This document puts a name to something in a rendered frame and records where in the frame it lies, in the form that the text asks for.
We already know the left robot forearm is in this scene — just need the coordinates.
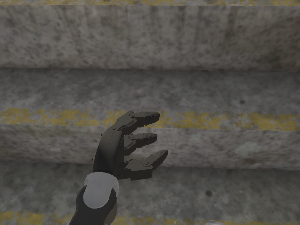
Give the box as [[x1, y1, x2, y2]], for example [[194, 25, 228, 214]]
[[67, 172, 119, 225]]

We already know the robot left hand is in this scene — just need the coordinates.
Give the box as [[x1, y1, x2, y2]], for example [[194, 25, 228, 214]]
[[91, 110, 169, 181]]

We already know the robot right shin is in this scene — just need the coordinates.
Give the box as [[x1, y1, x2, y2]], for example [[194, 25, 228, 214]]
[[205, 220, 217, 223]]

